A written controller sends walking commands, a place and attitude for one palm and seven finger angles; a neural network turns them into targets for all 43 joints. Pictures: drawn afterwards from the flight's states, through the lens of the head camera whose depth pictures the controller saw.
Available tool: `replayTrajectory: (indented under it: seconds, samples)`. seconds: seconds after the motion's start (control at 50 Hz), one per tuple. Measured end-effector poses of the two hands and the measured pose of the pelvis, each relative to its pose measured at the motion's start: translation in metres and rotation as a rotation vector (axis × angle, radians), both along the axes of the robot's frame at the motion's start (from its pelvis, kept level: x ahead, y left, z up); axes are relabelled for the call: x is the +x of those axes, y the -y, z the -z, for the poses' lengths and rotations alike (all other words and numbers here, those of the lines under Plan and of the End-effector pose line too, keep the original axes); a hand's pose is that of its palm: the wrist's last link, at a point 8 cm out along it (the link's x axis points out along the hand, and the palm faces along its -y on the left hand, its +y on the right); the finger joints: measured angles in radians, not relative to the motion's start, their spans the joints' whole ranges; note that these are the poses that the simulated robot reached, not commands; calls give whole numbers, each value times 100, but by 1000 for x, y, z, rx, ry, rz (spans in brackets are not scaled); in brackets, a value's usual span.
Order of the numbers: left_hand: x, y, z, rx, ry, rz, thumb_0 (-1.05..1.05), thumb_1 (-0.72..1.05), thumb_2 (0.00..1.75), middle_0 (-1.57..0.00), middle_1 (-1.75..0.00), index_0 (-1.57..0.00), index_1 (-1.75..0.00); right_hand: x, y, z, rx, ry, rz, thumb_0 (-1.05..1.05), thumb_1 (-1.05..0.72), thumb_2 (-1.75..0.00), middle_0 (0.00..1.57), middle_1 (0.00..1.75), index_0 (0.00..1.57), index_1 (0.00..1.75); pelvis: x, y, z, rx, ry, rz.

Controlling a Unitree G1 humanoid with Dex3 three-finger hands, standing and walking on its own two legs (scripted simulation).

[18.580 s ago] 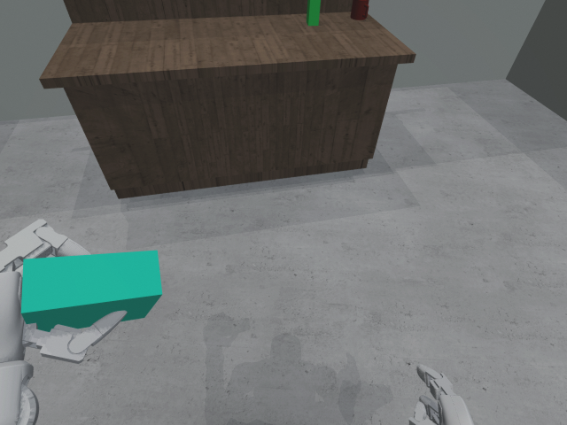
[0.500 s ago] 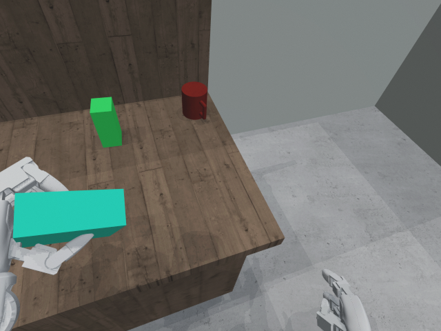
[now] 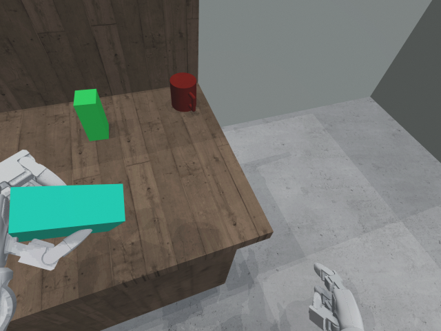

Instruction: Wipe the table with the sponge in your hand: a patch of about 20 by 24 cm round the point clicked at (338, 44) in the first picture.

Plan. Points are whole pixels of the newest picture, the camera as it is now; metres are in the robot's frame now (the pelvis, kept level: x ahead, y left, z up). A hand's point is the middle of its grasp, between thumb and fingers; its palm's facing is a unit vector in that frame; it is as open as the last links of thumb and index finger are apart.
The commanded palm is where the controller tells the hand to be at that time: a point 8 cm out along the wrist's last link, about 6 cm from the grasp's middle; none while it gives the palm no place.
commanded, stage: shuffle to correct the standing spot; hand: left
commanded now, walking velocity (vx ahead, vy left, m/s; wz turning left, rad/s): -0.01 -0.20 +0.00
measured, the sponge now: (84, 212) +0.24 +0.21 +0.14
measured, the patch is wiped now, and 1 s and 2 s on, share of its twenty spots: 0.00 0.00 0.00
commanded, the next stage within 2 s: come to a stop and stand still in 0.34 s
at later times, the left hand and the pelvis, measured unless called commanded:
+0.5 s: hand (98, 211) +0.23 +0.19 +0.16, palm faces +0.29 -0.86 -0.41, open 9.1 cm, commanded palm +0.17 +0.23 +0.17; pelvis +0.01 -0.05 -0.01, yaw +0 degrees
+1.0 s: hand (46, 213) +0.22 +0.25 +0.16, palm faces +0.33 -0.87 -0.36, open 9.1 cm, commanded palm +0.16 +0.29 +0.17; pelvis -0.01 +0.01 +0.00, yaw -1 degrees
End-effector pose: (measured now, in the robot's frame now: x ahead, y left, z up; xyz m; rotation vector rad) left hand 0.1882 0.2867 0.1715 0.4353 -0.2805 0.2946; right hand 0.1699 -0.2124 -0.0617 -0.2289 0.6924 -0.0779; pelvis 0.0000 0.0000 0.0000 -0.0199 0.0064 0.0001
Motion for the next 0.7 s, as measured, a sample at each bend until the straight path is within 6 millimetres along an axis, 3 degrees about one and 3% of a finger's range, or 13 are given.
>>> replayTrajectory:
  seconds: [0.28, 0.4, 0.56, 0.7]
  samples:
    - [3, 41, 3, 1, -54, 12, -1, -42, 106, -82, -141, -83, -141, -7, 63, 9, -39, -27, 70, 1, -91, -90, 20, 30, 20, 30, 3, 37, 5, -3, -16, 3]
    - [7, 54, 1, 9, -49, 29, -1, -42, 106, -82, -141, -83, -141, -9, 82, 11, -56, -37, 102, 1, -91, -90, 20, 30, 20, 30, 8, 46, 7, 1, -18, -1]
    - [6, 56, -3, 34, -49, 17, -1, -42, 106, -82, -141, -83, -141, -7, 85, 13, -41, -38, 110, 1, -91, -90, 20, 30, 20, 30, 10, 51, 7, 1, -8, -6]
    - [-6, 45, 1, 2, -58, -34, -1, -42, 106, -82, -141, -83, -141, 0, 68, 12, -25, -35, 78, 1, -91, -90, 20, 30, 20, 30, 11, 42, 4, 0, 6, -16]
